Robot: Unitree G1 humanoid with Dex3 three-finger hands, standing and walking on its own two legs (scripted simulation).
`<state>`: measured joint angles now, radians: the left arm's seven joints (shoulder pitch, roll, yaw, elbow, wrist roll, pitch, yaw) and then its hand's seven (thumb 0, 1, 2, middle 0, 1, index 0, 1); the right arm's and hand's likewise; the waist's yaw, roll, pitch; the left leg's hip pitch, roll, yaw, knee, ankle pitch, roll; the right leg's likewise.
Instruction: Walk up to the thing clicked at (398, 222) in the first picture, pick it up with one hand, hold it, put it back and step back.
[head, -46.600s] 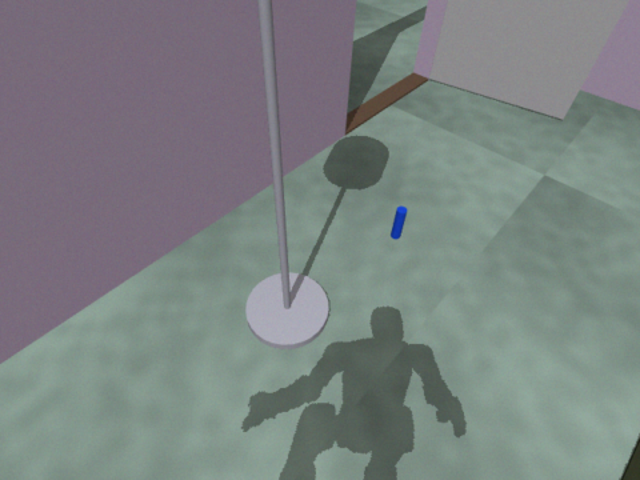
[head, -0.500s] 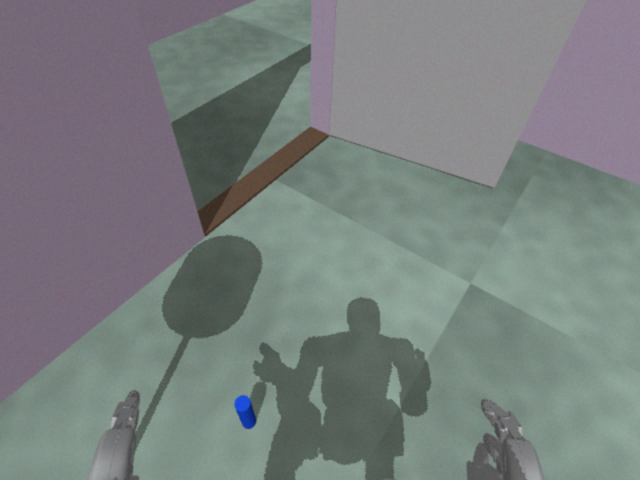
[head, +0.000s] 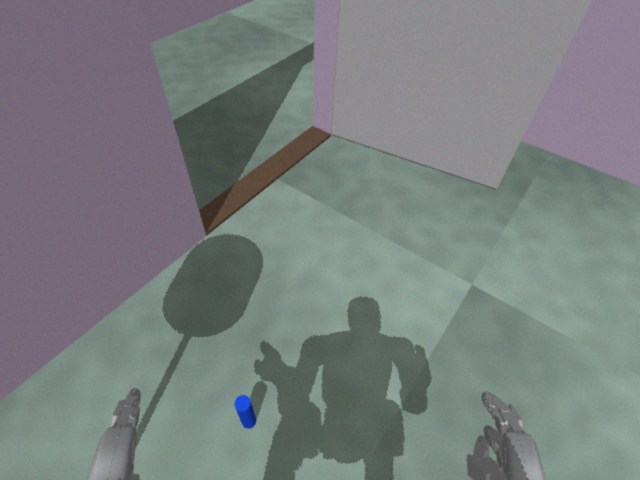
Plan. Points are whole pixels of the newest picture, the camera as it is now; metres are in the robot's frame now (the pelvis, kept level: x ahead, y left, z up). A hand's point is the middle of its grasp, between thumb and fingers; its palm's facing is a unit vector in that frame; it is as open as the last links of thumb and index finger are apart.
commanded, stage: home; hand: left
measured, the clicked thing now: (246, 412) +0.40 +0.18 -0.64
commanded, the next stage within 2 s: stand in 0.48 s
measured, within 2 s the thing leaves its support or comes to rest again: neither
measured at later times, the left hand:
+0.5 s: hand (164, 458) +0.17 +0.19 -0.06, palm faces +0.11 -0.95 -0.29, open 17.6 cm
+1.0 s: hand (163, 473) +0.16 +0.19 -0.08, palm faces +0.01 -0.94 -0.33, open 10.1 cm
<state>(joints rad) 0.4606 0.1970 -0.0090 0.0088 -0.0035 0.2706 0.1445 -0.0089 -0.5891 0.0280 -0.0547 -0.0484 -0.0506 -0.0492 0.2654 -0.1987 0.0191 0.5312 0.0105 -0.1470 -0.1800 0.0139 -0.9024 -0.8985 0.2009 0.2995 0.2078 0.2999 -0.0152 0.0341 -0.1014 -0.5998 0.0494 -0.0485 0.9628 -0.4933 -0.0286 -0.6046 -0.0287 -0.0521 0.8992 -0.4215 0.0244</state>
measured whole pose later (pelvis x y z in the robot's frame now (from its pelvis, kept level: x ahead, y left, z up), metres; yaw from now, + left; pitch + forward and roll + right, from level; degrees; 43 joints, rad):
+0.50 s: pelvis +0.01 +0.01 +0.00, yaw +0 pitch +8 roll -2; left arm 0.46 0.20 -0.01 0.00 0.00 0.28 0.14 -0.01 -0.57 0.04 -0.06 -0.05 -0.05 -0.05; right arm 0.27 -0.19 0.02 0.53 0.01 -0.14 -0.17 0.01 -0.90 -0.90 0.20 0.30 0.21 0.30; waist -0.01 0.03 -0.10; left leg -0.59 0.05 -0.04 0.96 -0.50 -0.02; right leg -0.59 -0.03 -0.05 0.89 -0.43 0.03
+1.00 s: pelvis +0.00 +0.00 +0.00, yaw +0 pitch +4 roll -1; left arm 0.32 0.25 -0.02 0.29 0.06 0.13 0.08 0.00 0.42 0.79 -0.20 -0.29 -0.20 -0.29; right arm 0.20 -0.23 0.02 0.66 -0.08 -0.08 -0.10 0.01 -0.90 -0.90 0.20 0.30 0.21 0.30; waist 0.01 0.00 -0.03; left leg -0.51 0.03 -0.03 0.92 -0.47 -0.02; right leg -0.54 -0.04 -0.04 0.89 -0.42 0.02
